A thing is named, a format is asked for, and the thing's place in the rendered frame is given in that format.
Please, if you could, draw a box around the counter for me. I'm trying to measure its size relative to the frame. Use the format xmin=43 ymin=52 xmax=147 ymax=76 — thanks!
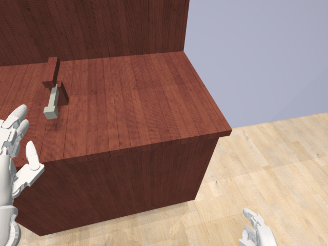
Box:
xmin=0 ymin=0 xmax=232 ymax=236

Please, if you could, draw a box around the tap lever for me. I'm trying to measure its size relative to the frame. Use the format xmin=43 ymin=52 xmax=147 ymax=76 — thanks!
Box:
xmin=44 ymin=84 xmax=59 ymax=119

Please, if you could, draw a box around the right robot hand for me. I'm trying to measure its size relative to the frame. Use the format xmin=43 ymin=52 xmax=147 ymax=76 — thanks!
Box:
xmin=239 ymin=208 xmax=278 ymax=246

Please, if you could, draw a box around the left robot hand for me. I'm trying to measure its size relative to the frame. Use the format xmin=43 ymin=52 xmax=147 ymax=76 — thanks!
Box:
xmin=0 ymin=105 xmax=45 ymax=206

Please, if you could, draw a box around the robot left forearm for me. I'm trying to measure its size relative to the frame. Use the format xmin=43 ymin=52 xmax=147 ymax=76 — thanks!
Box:
xmin=0 ymin=206 xmax=21 ymax=246

